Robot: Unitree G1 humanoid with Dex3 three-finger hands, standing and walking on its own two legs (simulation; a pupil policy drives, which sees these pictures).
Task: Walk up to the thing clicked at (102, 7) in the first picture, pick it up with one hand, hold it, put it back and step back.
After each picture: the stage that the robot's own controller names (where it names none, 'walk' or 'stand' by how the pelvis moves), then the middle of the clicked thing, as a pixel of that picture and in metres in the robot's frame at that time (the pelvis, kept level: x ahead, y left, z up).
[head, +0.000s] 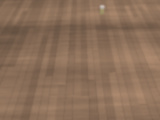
stand; (101, 9) +2.21 -0.28 -0.72
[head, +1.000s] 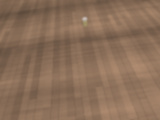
walk; (84, 21) +2.09 +0.13 -0.71
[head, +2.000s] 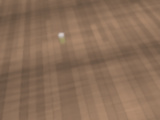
walk; (61, 38) +1.42 +0.36 -0.72
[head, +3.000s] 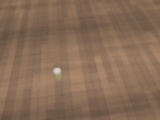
walk; (57, 74) +0.90 +0.31 -0.71
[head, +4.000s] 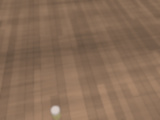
walk; (56, 112) +0.54 +0.21 -0.70
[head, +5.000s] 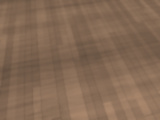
stand; out of the picture +0.32 +0.21 -0.70
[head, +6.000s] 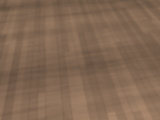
stand; out of the picture +0.30 +0.18 -0.72
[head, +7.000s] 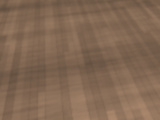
stand; out of the picture +0.32 +0.19 -0.73
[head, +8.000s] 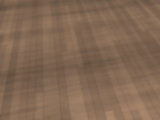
stand; out of the picture +0.30 +0.20 -0.73
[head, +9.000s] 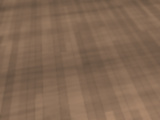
stand; out of the picture +0.29 +0.20 -0.73
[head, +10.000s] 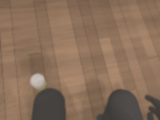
go down; (38, 82) +0.37 +0.21 -0.39
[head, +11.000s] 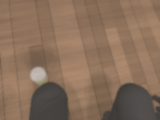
go down; (39, 76) +0.38 +0.22 -0.32
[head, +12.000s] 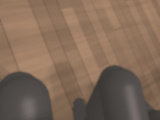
close in; out of the picture +0.37 +0.25 -0.22
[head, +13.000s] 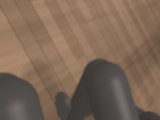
close; out of the picture +0.37 +0.27 -0.22
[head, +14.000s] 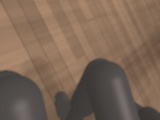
lift; out of the picture +0.37 +0.26 -0.22
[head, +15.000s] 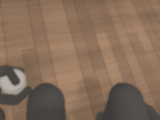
lift; (15, 86) +0.30 +0.24 -0.08
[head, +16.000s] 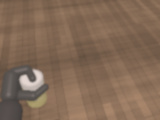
hold; (34, 89) +0.33 +0.17 +0.04
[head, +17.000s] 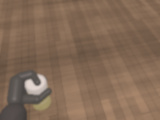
hold; (39, 93) +0.32 +0.17 +0.00
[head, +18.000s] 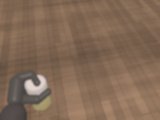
hold; (38, 93) +0.32 +0.17 +0.00
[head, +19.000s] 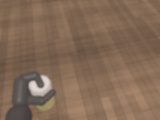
crouch; (42, 93) +0.32 +0.16 +0.00
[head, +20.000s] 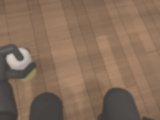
crouch; (22, 65) +0.40 +0.20 -0.09
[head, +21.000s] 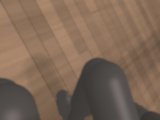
lower; out of the picture +0.40 +0.28 -0.22
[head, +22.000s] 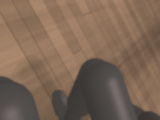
lower; out of the picture +0.40 +0.28 -0.22
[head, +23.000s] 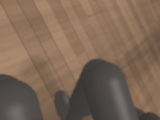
lower; out of the picture +0.39 +0.28 -0.22
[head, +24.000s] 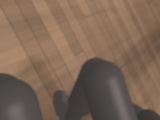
lower; out of the picture +0.39 +0.27 -0.22
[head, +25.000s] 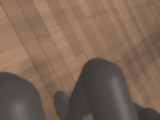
loosen; out of the picture +0.39 +0.27 -0.22
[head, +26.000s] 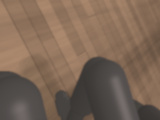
withdraw; out of the picture +0.37 +0.26 -0.22
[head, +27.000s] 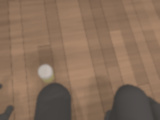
walk; (46, 74) +0.41 +0.20 -0.35
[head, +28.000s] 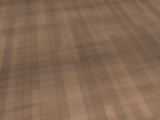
stand; out of the picture +0.32 +0.19 -0.66
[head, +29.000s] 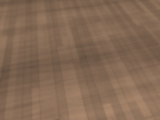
stand; out of the picture +0.34 +0.20 -0.67
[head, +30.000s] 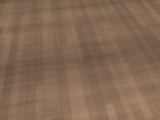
stand; out of the picture +0.33 +0.19 -0.69
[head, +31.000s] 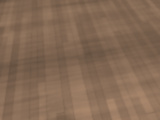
walk; out of the picture +0.36 +0.19 -0.72
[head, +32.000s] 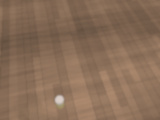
walk; (59, 102) +0.50 +0.16 -0.71
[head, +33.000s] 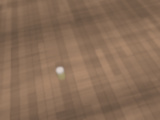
walk; (60, 73) +0.82 +0.29 -0.69
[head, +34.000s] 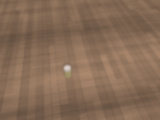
stand; (67, 71) +1.01 +0.18 -0.71
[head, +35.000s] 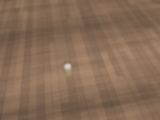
stand; (68, 69) +1.00 +0.18 -0.73
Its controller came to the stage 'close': yes
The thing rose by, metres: 0.71
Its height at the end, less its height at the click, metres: +0.00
